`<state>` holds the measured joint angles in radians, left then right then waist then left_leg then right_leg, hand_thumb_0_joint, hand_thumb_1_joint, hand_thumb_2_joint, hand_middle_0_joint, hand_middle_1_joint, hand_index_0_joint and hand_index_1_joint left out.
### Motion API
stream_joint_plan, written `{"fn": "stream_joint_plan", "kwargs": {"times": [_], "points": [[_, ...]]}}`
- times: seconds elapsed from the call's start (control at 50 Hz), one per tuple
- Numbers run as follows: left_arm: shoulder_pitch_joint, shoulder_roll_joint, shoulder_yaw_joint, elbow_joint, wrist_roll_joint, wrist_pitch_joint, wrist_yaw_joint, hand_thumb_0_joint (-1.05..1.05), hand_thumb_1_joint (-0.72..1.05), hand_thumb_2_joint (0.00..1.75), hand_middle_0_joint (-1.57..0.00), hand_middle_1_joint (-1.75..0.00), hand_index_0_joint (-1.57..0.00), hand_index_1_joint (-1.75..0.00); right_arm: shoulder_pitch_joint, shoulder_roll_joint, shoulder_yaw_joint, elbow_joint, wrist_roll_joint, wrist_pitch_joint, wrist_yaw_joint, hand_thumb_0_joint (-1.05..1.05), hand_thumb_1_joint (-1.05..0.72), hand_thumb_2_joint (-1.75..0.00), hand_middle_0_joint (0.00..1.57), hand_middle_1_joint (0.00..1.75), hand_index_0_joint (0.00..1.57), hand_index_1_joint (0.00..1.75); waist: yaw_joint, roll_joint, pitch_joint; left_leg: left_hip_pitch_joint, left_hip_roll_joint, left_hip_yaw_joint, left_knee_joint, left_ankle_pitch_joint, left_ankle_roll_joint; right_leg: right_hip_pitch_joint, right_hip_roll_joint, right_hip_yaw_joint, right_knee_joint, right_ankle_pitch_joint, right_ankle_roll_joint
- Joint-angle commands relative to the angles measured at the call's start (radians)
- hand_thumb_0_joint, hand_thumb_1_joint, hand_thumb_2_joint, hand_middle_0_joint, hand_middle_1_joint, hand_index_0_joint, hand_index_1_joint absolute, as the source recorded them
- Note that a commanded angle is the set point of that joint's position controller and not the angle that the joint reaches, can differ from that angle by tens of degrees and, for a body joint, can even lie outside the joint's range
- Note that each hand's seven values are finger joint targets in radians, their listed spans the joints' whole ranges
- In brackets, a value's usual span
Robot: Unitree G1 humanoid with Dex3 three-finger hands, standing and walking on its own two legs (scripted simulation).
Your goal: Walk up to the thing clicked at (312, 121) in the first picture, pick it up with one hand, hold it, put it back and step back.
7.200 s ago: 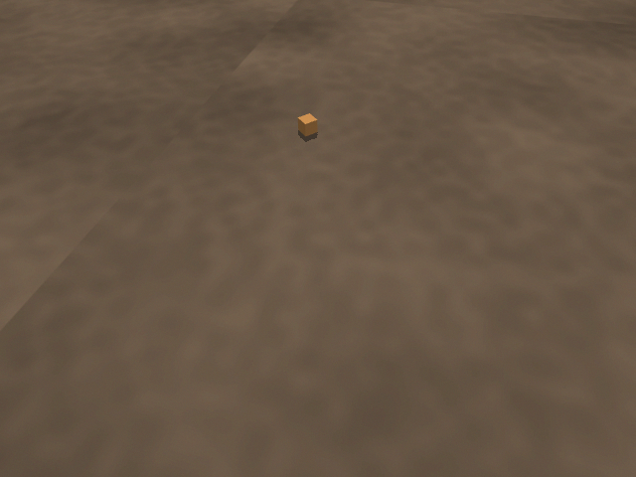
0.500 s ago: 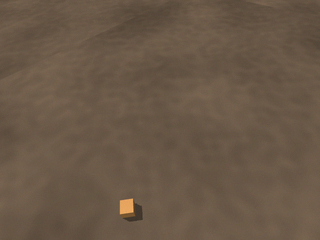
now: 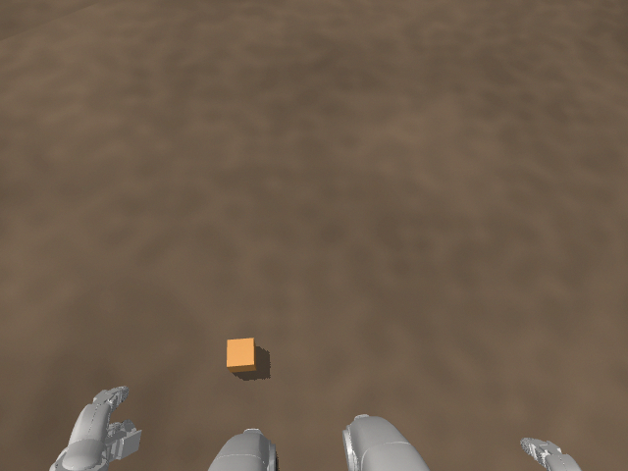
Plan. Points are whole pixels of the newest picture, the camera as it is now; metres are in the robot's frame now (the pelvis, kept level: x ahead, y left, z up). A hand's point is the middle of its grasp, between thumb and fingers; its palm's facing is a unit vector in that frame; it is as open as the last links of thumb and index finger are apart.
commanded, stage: walk up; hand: left
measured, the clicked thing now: (241, 355) +0.42 +0.18 -0.71
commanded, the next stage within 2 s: stand in 1.30 s
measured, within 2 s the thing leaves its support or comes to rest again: neither
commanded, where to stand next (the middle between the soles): +0.05 -0.04 m, yaw +0 degrees
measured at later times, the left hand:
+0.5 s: hand out of the picture +0.03 +0.25 -0.14, palm faces -0.03 -0.94 -0.35, open 7.4 cm
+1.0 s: hand out of the picture +0.09 +0.23 -0.13, palm faces +0.03 -0.94 -0.33, open 7.4 cm
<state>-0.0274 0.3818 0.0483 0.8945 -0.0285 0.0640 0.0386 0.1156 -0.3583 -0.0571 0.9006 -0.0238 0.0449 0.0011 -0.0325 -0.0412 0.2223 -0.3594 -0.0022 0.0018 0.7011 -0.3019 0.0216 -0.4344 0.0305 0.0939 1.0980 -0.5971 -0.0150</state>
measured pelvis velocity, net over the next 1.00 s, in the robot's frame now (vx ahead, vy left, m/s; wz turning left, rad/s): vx -0.02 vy -0.02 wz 0.02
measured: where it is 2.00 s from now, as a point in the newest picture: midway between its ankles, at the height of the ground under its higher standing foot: outside the picture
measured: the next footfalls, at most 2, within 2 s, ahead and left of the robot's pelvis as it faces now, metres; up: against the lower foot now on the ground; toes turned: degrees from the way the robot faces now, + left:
right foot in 0.20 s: -0.01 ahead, -0.14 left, +0.00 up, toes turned -3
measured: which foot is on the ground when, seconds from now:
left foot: down 0.00-1.00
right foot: up 0.00-0.18, down 0.20-1.00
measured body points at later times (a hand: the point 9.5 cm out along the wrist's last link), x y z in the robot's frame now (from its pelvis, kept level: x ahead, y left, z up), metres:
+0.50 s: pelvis -0.04 -0.01 +0.01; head -0.04 -0.01 +0.46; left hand +0.03 +0.30 -0.11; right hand +0.01 -0.32 -0.12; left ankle +0.00 +0.12 -0.72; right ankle -0.07 -0.12 -0.71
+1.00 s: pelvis -0.02 -0.02 +0.02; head -0.01 -0.02 +0.47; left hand +0.09 +0.28 -0.10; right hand +0.07 -0.32 -0.10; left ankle +0.00 +0.11 -0.72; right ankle -0.05 -0.14 -0.72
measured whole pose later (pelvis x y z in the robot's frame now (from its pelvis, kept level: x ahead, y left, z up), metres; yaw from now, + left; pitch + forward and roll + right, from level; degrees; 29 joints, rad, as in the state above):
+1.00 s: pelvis -0.02 -0.02 +0.02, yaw +1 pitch -3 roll +0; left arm 0.07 0.35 0.02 1.04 0.00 -0.02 -0.01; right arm 0.14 -0.35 0.00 1.03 0.00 -0.01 0.01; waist 0.00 0.00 0.07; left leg -0.21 0.00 -0.06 0.49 -0.23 -0.01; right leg -0.11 -0.01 -0.07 0.46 -0.30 -0.01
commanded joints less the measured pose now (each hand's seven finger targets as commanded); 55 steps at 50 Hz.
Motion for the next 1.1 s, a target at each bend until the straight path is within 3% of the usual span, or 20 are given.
{"fn": "stream_joint_plan", "kwargs": {"times": [0.0, 0.1, 0.16, 0.18, 0.2, 0.22, 0.24, 0.28, 0.34, 0.36, 0.4, 0.42, 0.48, 0.54, 0.58, 0.62, 0.72, 0.76, 0.8, 1.08], "points": [[0.151, 0.19, 0.054, -0.026, -0.006, -0.015, 0.025, 0.0, 0.9, 0.9, -0.2, -0.3, -0.2, -0.3, -0.051, -0.251, -0.07, -0.128, -0.01, -0.014, -0.029, 0.0, -0.9, -0.9, 0.2, 0.3, 0.2, 0.3, 0.047, 0.243, -0.29, 0.18, 0.233, -0.191, -0.177, 0.74, 0.21, -0.034, 0.022, 0.03, 0.181, 0.03, 0.013], [0.103, 0.167, 0.048, -0.034, 0.032, -0.056, -0.004, 0.0, 0.9, 0.9, -0.2, -0.3, -0.2, -0.3, 0.077, -0.257, -0.065, -0.092, -0.012, -0.036, -0.019, 0.0, -0.9, -0.9, 0.2, 0.3, 0.2, 0.3, -0.025, 0.177, -0.35, 0.297, 0.251, -0.244, -0.184, 0.394, 0.207, 0.072, -0.019, -0.054, -0.28, 0.025, 0.037], [0.216, 0.145, 0.052, 0.034, 0.047, -0.066, -0.015, 0.0, 0.9, 0.9, -0.2, -0.3, -0.2, -0.3, -0.013, -0.277, -0.05, -0.101, -0.003, -0.03, -0.012, 0.0, -0.9, -0.9, 0.2, 0.3, 0.2, 0.3, 0.048, 0.178, -0.301, 0.073, 0.226, -0.21, -0.161, 0.241, 0.159, 0.323, -0.003, -0.117, -0.642, 0.24, -0.004], [0.238, 0.167, 0.056, 0.044, 0.058, -0.076, -0.012, 0.0, 0.9, 0.9, -0.2, -0.3, -0.2, -0.3, -0.016, -0.243, -0.035, -0.097, 0.006, -0.029, -0.01, 0.0, -0.9, -0.9, 0.2, 0.3, 0.2, 0.3, 0.066, 0.143, -0.291, 0.002, 0.21, -0.195, -0.12, 0.23, 0.108, 0.393, -0.031, -0.06, -0.726, 0.285, -0.032], [0.206, 0.22, 0.065, 0.025, 0.075, -0.088, -0.012, 0.0, 0.9, 0.9, -0.2, -0.3, -0.2, -0.3, -0.005, -0.189, -0.02, -0.102, 0.019, -0.034, -0.002, 0.0, -0.9, -0.9, 0.2, 0.3, 0.2, 0.3, 0.048, -0.018, -0.261, -0.121, 0.121, -0.141, -0.038, 0.105, 0.031, 0.381, -0.2, 0.22, -0.786, 0.177, -0.089], [0.125, 0.316, 0.075, -0.001, 0.07, -0.084, -0.02, 0.0, 0.9, 0.9, -0.2, -0.3, -0.2, -0.3, -0.07, -0.211, -0.032, -0.102, 0.027, -0.034, -0.014, 0.0, -0.9, -0.9, 0.2, 0.3, 0.2, 0.3, 0.066, -0.168, -0.201, -0.027, -0.022, -0.081, 0.071, -0.257, -0.007, 0.095, -0.374, 0.39, -0.819, 0.159, -0.217], [0.047, 0.292, 0.064, -0.034, 0.073, -0.088, -0.025, 0.0, 0.9, 0.9, -0.2, -0.3, -0.2, -0.3, -0.053, -0.227, -0.042, -0.074, 0.021, -0.036, -0.016, 0.0, -0.9, -0.9, 0.2, 0.3, 0.2, 0.3, 0.029, -0.138, -0.145, 0.066, 0.001, -0.112, 0.143, -0.268, -0.014, -0.008, -0.384, 0.385, -0.802, 0.223, -0.236], [0.03, 0.19, 0.039, -0.028, 0.061, -0.098, -0.023, 0.0, 0.9, 0.9, -0.2, -0.3, -0.2, -0.3, -0.011, -0.186, -0.025, -0.038, 0.031, -0.053, -0.006, 0.0, -0.9, -0.9, 0.2, 0.3, 0.2, 0.3, 0.008, -0.064, -0.154, 0.039, -0.021, -0.086, 0.038, -0.152, -0.01, 0.145, -0.25, 0.142, -0.723, 0.479, -0.151], [0.063, 0.196, 0.043, -0.022, 0.058, -0.096, -0.04, 0.0, 0.9, 0.9, -0.2, -0.3, -0.2, -0.3, 0.076, -0.204, -0.025, 0.009, 0.012, -0.082, -0.003, 0.0, -0.9, -0.9, 0.2, 0.3, 0.2, 0.3, 0.0, -0.11, -0.261, 0.271, -0.01, -0.029, -0.236, 0.093, 0.006, 0.159, -0.178, 0.044, -0.673, 0.41, -0.077], [0.08, 0.183, 0.037, -0.026, 0.061, -0.091, -0.047, 0.0, 0.9, 0.9, -0.2, -0.3, -0.2, -0.3, 0.089, -0.225, -0.034, 0.005, 0.002, -0.091, -0.006, 0.0, -0.9, -0.9, 0.2, 0.3, 0.2, 0.3, -0.005, -0.077, -0.273, 0.331, 0.027, -0.105, -0.272, 0.048, 0.029, 0.108, -0.16, 0.032, -0.628, 0.331, -0.061], [0.131, 0.171, 0.044, -0.011, 0.057, -0.082, -0.053, 0.0, 0.9, 0.9, -0.2, -0.3, -0.2, -0.3, 0.128, -0.325, -0.061, 0.004, -0.003, -0.101, -0.001, 0.0, -0.9, -0.9, 0.2, 0.3, 0.2, 0.3, 0.006, 0.098, -0.247, 0.291, 0.261, -0.506, -0.415, -0.414, 0.176, -0.024, -0.051, -0.059, -0.421, 0.009, -0.03], [0.155, 0.202, 0.058, 0.002, 0.062, -0.081, -0.052, 0.0, 0.9, 0.9, -0.2, -0.3, -0.2, -0.3, 0.109, -0.346, -0.066, -0.008, -0.002, -0.101, 0.001, 0.0, -0.9, -0.9, 0.2, 0.3, 0.2, 0.3, 0.013, 0.113, -0.197, 0.214, 0.315, -0.571, -0.482, -0.486, 0.218, -0.003, -0.06, -0.061, -0.338, 0.035, -0.024], [0.216, 0.194, 0.067, 0.012, 0.059, -0.097, -0.059, 0.0, 0.9, 0.9, -0.2, -0.3, -0.2, -0.3, 0.063, -0.319, -0.057, -0.032, -0.01, -0.103, 0.0, 0.0, -0.9, -0.9, 0.2, 0.3, 0.2, 0.3, 0.041, 0.155, -0.145, 0.092, 0.269, -0.463, -0.458, -0.347, 0.196, 0.06, -0.086, -0.042, -0.392, 0.09, -0.029], [0.283, 0.159, 0.059, 0.055, 0.06, -0.114, -0.048, 0.0, 0.9, 0.9, -0.2, -0.3, -0.2, -0.3, -0.019, -0.212, -0.015, -0.044, 0.004, -0.078, 0.009, 0.0, -0.9, -0.9, 0.2, 0.3, 0.2, 0.3, 0.089, 0.173, -0.187, -0.068, 0.123, -0.208, -0.313, -0.168, 0.058, 0.351, -0.057, -0.06, -0.719, 0.271, -0.03], [0.236, 0.289, 0.079, 0.036, 0.071, -0.126, -0.035, 0.0, 0.9, 0.9, -0.2, -0.3, -0.2, -0.3, 0.001, -0.167, -0.009, -0.04, 0.012, -0.057, 0.005, 0.0, -0.9, -0.9, 0.2, 0.3, 0.2, 0.3, 0.08, -0.027, -0.121, -0.138, -0.046, -0.109, -0.019, -0.175, -0.022, 0.229, -0.339, 0.368, -0.951, -0.122, -0.13], [0.128, 0.259, 0.071, 0.002, 0.063, -0.128, -0.032, 0.0, 0.9, 0.9, -0.2, -0.3, -0.2, -0.3, 0.082, -0.209, -0.021, 0.003, 0.017, -0.063, 0.002, 0.0, -0.9, -0.9, 0.2, 0.3, 0.2, 0.3, 0.032, 0.021, -0.08, -0.067, 0.015, -0.14, 0.033, -0.15, -0.022, 0.179, -0.357, 0.305, -0.902, 0.012, -0.18], [0.109, 0.225, 0.051, 0.016, 0.05, -0.126, -0.035, 0.0, 0.9, 0.9, -0.2, -0.3, -0.2, -0.3, 0.116, -0.182, -0.007, 0.029, 0.015, -0.079, 0.005, 0.0, -0.9, -0.9, 0.2, 0.3, 0.2, 0.3, 0.024, -0.076, -0.193, 0.087, 0.015, -0.055, -0.159, -0.022, -0.007, 0.287, -0.263, 0.065, -0.756, 0.555, -0.118], [0.119, 0.204, 0.04, 0.027, 0.036, -0.117, -0.032, 0.0, 0.9, 0.9, -0.2, -0.3, -0.2, -0.3, 0.102, -0.195, -0.012, 0.038, 0.007, -0.086, -0.002, 0.0, -0.9, -0.9, 0.2, 0.3, 0.2, 0.3, 0.024, -0.041, -0.227, 0.199, 0.036, -0.082, -0.28, 0.278, 0.005, 0.273, -0.218, -0.008, -0.654, 0.764, -0.062], [0.147, 0.172, 0.03, 0.031, 0.019, -0.111, -0.029, 0.0, 0.9, 0.9, -0.2, -0.3, -0.2, -0.3, 0.07, -0.239, -0.017, 0.027, 0.009, -0.097, -0.01, 0.0, -0.9, -0.9, 0.2, 0.3, 0.2, 0.3, 0.053, 0.011, -0.297, 0.245, 0.145, -0.193, -0.237, 0.556, 0.048, 0.28, -0.141, -0.062, -0.635, 0.653, -0.006], [0.024, 0.183, 0.015, 0.14, 0.029, -0.101, -0.031, 0.0, 0.9, 0.9, -0.2, -0.3, -0.2, -0.3, -0.054, -0.208, 0.014, 0.114, 0.022, -0.084, -0.009, 0.0, -0.9, -0.9, 0.2, 0.3, 0.2, 0.3, 0.04, 0.06, -0.261, 0.182, 0.111, -0.158, -0.331, 0.378, 0.022, 0.395, -0.159, -0.061, -0.775, 0.506, -0.013]]}}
